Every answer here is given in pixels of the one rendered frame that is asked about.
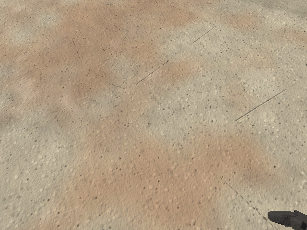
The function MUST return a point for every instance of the robot right hand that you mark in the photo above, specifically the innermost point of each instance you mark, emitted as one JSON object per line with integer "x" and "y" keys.
{"x": 295, "y": 219}

